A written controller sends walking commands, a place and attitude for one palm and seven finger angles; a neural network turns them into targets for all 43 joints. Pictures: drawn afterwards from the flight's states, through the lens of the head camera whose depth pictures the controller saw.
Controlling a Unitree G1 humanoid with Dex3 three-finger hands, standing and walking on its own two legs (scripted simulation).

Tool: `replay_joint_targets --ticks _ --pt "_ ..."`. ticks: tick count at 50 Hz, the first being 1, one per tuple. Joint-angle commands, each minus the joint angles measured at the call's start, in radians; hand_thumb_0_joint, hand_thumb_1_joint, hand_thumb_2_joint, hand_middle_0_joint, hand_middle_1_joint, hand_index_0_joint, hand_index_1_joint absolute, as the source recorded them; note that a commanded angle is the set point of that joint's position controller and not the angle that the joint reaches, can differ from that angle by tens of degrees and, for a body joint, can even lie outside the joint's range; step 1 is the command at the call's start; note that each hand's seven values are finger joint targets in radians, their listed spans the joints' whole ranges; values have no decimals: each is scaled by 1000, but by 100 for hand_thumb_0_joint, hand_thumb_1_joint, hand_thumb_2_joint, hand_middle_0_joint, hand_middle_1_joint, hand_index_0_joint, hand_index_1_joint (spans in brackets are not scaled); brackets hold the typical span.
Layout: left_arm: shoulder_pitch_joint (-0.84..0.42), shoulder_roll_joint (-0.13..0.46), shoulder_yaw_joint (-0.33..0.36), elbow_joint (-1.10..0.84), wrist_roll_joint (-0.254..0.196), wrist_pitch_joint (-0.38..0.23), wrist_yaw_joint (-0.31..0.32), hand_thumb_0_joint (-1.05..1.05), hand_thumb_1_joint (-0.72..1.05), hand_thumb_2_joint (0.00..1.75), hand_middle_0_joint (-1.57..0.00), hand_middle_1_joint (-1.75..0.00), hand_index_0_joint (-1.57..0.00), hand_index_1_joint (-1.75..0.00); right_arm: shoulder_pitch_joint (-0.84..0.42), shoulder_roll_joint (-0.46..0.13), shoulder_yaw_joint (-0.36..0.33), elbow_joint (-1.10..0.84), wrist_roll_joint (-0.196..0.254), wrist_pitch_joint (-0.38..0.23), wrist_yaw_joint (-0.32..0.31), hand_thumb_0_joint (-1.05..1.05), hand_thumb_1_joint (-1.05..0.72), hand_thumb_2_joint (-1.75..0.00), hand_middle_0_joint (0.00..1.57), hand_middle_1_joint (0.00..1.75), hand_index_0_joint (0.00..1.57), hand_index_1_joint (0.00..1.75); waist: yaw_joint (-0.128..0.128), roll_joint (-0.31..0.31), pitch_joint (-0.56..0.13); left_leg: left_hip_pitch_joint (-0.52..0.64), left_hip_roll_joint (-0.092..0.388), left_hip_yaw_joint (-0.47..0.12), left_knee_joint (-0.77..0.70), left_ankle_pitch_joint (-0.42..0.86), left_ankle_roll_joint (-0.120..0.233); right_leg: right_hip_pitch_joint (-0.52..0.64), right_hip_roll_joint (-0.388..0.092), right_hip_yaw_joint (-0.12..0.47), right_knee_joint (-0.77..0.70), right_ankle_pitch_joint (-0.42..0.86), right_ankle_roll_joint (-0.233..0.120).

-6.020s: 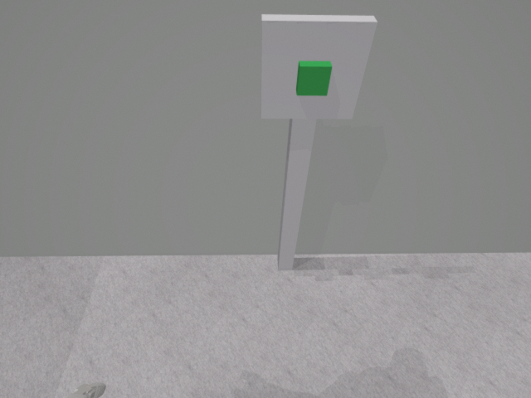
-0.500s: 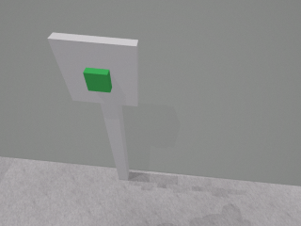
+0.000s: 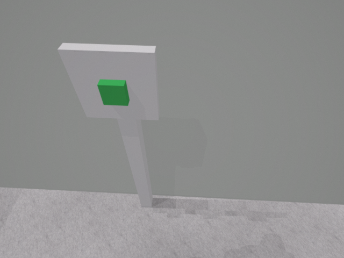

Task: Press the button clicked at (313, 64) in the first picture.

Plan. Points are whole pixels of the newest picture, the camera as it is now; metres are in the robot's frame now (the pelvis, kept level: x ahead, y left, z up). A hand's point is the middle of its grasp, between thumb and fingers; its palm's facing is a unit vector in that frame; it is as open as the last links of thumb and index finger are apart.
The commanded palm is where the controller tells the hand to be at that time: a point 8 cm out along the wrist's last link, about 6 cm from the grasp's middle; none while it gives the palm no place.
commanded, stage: come to a stop and stand still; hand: left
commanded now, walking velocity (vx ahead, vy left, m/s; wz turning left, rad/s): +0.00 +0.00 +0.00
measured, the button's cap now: (114, 92) +0.47 +0.18 +0.14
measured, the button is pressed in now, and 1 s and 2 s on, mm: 0 0 0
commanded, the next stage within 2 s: look again from close up in 0.12 s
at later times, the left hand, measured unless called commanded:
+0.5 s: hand out of the picture +0.02 +0.16 -0.17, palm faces -0.01 -0.98 -0.20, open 7.3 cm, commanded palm none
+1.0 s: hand (105, 248) +0.16 +0.16 -0.06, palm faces +0.22 -0.95 -0.22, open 6.9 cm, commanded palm +0.13 +0.19 -0.05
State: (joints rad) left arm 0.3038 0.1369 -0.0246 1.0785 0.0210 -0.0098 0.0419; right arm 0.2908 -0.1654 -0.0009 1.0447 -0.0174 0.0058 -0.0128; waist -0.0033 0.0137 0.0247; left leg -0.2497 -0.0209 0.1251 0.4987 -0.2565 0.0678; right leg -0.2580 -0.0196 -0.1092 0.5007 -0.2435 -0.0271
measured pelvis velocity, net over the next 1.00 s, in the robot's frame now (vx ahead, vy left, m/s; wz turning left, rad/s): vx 0.02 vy -0.02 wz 0.03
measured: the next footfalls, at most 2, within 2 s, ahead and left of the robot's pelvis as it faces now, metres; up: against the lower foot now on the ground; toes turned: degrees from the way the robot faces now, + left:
none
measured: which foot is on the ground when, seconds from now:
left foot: down 0.00-1.00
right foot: down 0.00-1.00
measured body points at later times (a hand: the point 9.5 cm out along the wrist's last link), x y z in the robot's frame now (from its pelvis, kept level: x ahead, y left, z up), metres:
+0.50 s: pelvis +0.02 -0.01 +0.00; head +0.02 -0.02 +0.45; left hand +0.02 +0.21 -0.15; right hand +0.00 -0.22 -0.16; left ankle +0.01 +0.07 -0.74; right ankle +0.02 -0.10 -0.74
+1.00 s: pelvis +0.02 -0.02 -0.01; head +0.03 -0.05 +0.44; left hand +0.14 +0.21 -0.04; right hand +0.10 -0.28 -0.14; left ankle +0.01 +0.07 -0.74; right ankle +0.02 -0.10 -0.74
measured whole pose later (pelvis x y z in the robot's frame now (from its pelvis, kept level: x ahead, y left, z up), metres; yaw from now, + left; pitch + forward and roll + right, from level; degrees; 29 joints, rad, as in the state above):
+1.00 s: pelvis +0.02 -0.02 -0.01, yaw +2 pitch +1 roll +0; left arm 0.52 0.20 -0.03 0.19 -0.15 -0.02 0.14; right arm 0.35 -0.25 0.00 0.85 0.04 -0.26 -0.08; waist -0.02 0.05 -0.03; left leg -0.28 -0.01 0.09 0.56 -0.31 0.04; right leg -0.28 -0.02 -0.14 0.57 -0.32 -0.05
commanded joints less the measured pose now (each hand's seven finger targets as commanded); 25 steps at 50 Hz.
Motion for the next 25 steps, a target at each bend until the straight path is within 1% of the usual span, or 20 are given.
replay_joint_targets --ticks 1,2,3,4,5,6,7,9,13,15,18,19,22,25 --pt "36 108 22 -55 -7 -25 0 0 90 90 -20 -30 -20 -30 57 -87 -3 -69 -2 -34 1 0 -90 -90 20 30 20 30 -2 31 -7 -41 152 -214 -172 -58 -1 10 -79 120 -56 -52 -37" --pt "39 97 17 -46 -7 -24 -1 0 90 90 -20 -30 -20 -30 60 -92 -2 -67 -1 -36 -1 0 -90 -90 20 30 20 30 -1 -9 10 -47 153 -213 -183 -55 2 18 -79 122 -59 -35 -36" --pt "44 89 16 -42 -7 -24 -2 0 90 90 -20 -30 -20 -30 63 -93 -2 -62 1 -39 -2 0 -90 -90 20 30 20 30 1 -25 19 -40 150 -203 -186 -34 2 22 -81 125 -63 -15 -33" --pt "32 90 14 -38 -7 -23 -3 0 90 90 -20 -30 -20 -30 67 -92 1 -54 -1 -39 -3 0 -90 -90 20 30 20 30 0 -31 55 -52 149 -205 -196 -27 3 15 -78 126 -66 -12 -33" --pt "37 86 15 -35 -8 -23 -3 0 90 90 -20 -30 -20 -30 71 -90 2 -45 0 -42 -4 0 -90 -90 20 30 20 30 2 -20 58 -46 148 -203 -202 -5 2 19 -78 129 -67 4 -33" --pt "44 85 14 -30 -10 -24 -2 0 90 90 -20 -30 -20 -30 75 -87 5 -35 0 -43 -5 0 -90 -90 20 30 20 30 5 -23 55 -31 146 -191 -201 6 1 24 -82 130 -73 16 -32" --pt "45 85 14 -26 -10 -24 -1 0 90 90 -20 -30 -20 -30 81 -84 7 -27 1 -44 -6 0 -90 -90 20 30 20 30 3 -39 50 -19 143 -186 -199 22 0 31 -84 136 -77 26 -31" --pt "43 86 15 -21 -11 -23 -1 0 90 90 -20 -30 -20 -30 86 -80 10 -8 1 -44 -7 0 -90 -90 20 30 20 30 3 -33 53 -5 141 -180 -201 32 -2 31 -86 138 -84 28 -30" --pt "47 83 15 -7 -13 -25 0 0 90 90 -20 -30 -20 -30 90 -71 14 23 2 -46 -9 0 -90 -90 20 30 20 30 4 -48 40 27 138 -158 -194 78 -7 42 -95 147 -98 61 -29" --pt "46 83 15 -2 -13 -24 1 0 90 90 -20 -30 -20 -30 84 -68 15 35 2 -46 -10 0 -90 -90 20 30 20 30 4 -29 48 35 138 -156 -193 97 -7 40 -94 151 -103 75 -28" --pt "43 88 15 5 -13 -24 0 0 90 90 -20 -30 -20 -30 87 -63 16 50 2 -46 -12 0 -90 -90 20 30 20 30 3 -34 46 47 139 -146 -190 114 -11 51 -97 152 -109 97 -29" --pt "42 86 16 7 -13 -24 1 0 90 90 -20 -30 -20 -30 85 -61 16 56 2 -46 -12 0 -90 -90 20 30 20 30 3 -24 38 50 141 -146 -190 126 -11 60 -95 149 -109 106 -29" --pt "45 88 15 17 -13 -23 0 0 90 90 -20 -30 -20 -30 78 -58 17 68 3 -45 -14 0 -90 -90 20 30 20 30 4 -7 45 58 141 -141 -193 118 -15 56 -97 155 -118 103 -30" --pt "52 82 13 24 -12 -23 0 0 90 90 -20 -30 -20 -30 75 -55 16 75 3 -43 -15 0 -90 -90 20 30 20 30 4 -25 48 67 142 -139 -190 117 -14 54 -98 157 -128 107 -29"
